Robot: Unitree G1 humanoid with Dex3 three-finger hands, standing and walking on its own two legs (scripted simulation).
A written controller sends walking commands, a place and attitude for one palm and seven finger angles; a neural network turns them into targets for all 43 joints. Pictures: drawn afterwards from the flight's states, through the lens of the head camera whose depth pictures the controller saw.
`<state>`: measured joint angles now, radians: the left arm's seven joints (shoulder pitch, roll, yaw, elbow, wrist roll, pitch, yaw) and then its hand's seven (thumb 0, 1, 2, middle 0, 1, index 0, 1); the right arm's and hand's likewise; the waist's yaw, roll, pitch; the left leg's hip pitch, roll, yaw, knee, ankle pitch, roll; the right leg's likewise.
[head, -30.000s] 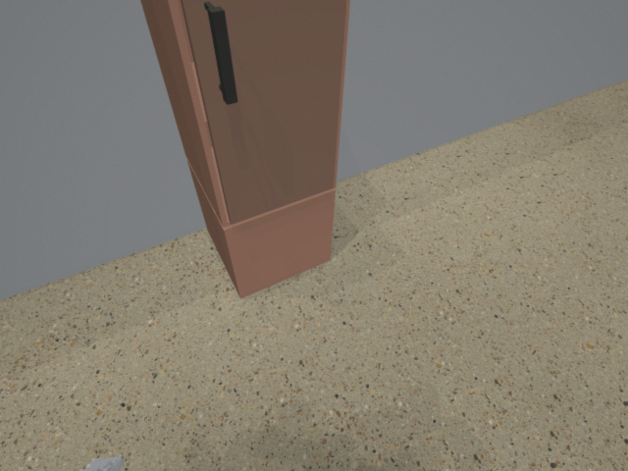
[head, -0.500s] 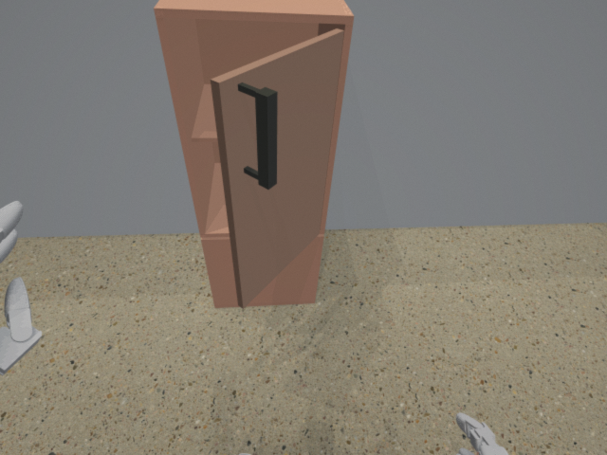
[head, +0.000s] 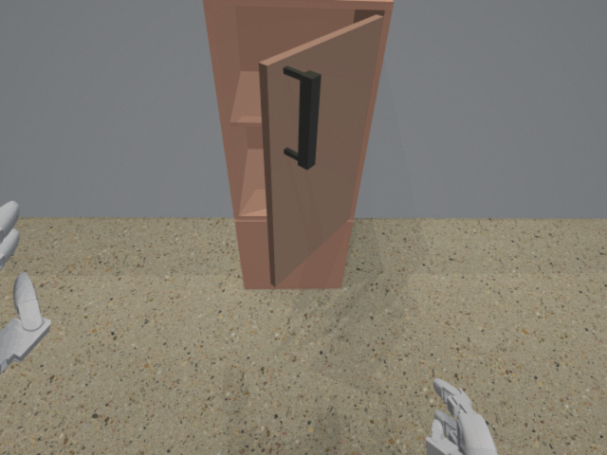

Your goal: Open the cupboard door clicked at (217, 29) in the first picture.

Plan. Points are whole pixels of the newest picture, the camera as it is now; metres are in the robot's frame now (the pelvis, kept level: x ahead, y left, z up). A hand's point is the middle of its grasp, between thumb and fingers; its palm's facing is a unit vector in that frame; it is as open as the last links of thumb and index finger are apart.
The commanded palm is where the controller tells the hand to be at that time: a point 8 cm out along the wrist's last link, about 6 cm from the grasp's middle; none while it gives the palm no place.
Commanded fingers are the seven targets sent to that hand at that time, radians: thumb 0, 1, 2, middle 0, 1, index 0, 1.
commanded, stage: stop stepping back and stand still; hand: left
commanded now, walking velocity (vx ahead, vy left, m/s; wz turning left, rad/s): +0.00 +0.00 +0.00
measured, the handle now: (298, 119) +0.62 +0.06 +0.15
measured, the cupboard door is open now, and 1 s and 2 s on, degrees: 49 49 49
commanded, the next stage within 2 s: let the arm hang, fingers relaxed in 0.20 s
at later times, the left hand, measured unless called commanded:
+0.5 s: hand out of the picture +0.13 +0.24 -0.11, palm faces -0.01 -0.92 -0.38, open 7.4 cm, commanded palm none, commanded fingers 0.00 0.90 0.90 -0.20 -0.30 -0.20 -0.30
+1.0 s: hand out of the picture -0.04 +0.21 -0.17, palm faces +0.06 -0.96 -0.29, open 7.4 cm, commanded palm none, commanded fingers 0.00 0.90 0.90 -0.20 -0.30 -0.20 -0.30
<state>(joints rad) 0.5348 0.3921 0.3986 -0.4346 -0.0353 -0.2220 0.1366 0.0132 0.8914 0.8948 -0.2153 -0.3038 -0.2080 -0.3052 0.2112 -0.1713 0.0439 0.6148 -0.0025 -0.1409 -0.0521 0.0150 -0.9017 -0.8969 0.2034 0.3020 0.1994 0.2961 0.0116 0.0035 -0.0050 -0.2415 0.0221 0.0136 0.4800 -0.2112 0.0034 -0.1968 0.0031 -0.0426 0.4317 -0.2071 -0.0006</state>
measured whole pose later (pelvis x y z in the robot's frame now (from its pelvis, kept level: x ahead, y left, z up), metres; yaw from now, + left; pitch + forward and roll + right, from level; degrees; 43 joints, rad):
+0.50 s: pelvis -0.03 +0.01 -0.01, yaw +1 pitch -1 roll +0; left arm 0.20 0.32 0.04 0.61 0.04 0.04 -0.01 0.01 0.91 0.90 -0.20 -0.30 -0.19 -0.30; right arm 0.13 -0.31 -0.01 0.87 -0.02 -0.02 0.02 0.01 -0.90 -0.90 0.20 0.30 0.20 0.30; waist -0.04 0.05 0.02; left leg -0.34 -0.02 0.00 0.56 -0.21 0.02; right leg -0.32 -0.04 -0.05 0.57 -0.24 0.01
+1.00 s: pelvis +0.00 -0.01 +0.00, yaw +2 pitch -1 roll -1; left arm 0.28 0.24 0.03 1.17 0.01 0.01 0.02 0.01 0.92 0.89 -0.20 -0.30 -0.20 -0.30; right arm 0.27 -0.18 -0.01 1.11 -0.02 0.02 -0.01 0.01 -0.91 -0.90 0.20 0.30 0.20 0.30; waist 0.00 0.03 0.06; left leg -0.25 0.00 -0.02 0.46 -0.19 0.00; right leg -0.20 -0.01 -0.08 0.44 -0.21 -0.01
